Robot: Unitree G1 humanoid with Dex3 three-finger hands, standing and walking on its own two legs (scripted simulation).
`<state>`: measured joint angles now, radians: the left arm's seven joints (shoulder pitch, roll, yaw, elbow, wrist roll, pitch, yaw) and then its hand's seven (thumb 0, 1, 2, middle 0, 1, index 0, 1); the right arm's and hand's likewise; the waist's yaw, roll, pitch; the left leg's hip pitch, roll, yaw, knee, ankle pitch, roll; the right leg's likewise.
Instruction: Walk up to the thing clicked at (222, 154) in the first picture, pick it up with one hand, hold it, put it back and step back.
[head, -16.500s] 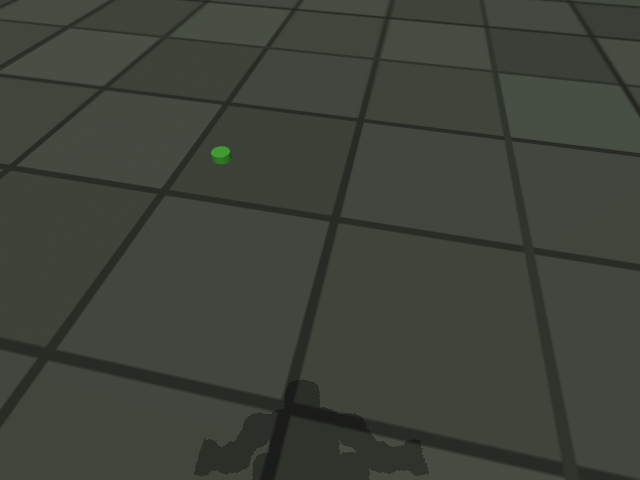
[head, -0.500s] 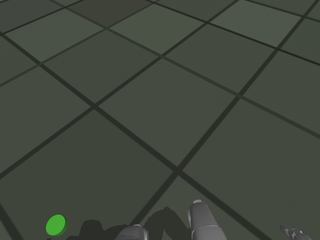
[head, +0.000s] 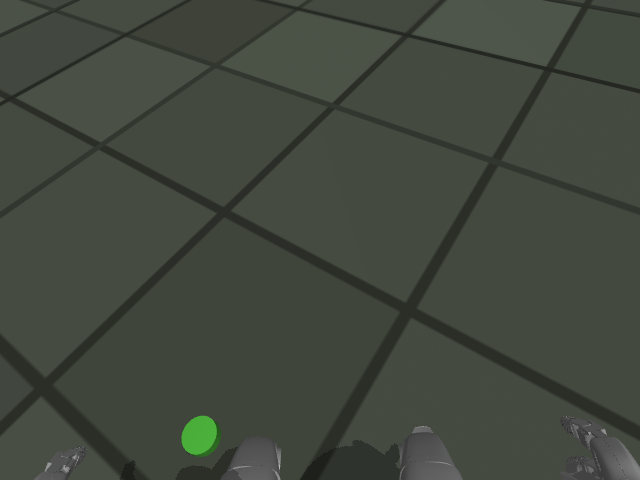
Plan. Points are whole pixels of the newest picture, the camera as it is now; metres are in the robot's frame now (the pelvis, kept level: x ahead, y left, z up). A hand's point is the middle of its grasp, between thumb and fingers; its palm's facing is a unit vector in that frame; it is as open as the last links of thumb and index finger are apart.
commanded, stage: walk up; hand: left
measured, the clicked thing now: (201, 436) +0.30 +0.39 -0.71
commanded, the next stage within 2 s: none
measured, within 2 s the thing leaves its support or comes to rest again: neither
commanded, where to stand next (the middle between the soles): -0.10 +0.24 m, yaw -12 degrees
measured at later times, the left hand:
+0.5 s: hand out of the picture -0.06 +0.48 -0.11, palm faces -0.14 -0.83 -0.54, open 7.4 cm
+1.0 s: hand out of the picture -0.14 +0.60 -0.13, palm faces -0.20 -0.92 -0.34, open 7.4 cm
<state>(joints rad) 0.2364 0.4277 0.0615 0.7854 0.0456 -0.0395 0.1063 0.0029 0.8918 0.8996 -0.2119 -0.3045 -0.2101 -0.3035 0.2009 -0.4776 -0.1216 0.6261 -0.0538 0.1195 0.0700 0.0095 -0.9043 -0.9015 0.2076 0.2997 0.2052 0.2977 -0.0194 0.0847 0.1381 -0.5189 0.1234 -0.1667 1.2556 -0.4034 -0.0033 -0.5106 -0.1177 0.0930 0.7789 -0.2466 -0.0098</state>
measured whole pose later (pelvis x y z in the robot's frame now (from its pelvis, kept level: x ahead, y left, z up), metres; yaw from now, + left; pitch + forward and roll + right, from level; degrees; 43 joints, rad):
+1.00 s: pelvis -0.22 +0.33 +0.04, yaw -13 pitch -3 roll -1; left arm 0.31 0.45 0.11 0.97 0.04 0.06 -0.04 0.00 0.90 0.90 -0.20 -0.30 -0.20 -0.30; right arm 0.34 -0.37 -0.06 0.95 -0.04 -0.05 -0.01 0.01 -0.90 -0.90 0.21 0.30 0.21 0.30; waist 0.00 -0.08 0.06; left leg -0.17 0.06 0.05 0.58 -0.36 -0.01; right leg -0.51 0.06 0.14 1.07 -0.30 0.01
